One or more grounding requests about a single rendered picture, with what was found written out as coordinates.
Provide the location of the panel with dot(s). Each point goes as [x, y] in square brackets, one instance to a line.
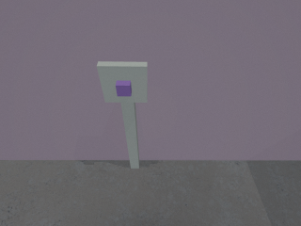
[137, 72]

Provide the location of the button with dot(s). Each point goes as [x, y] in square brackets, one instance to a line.
[124, 88]

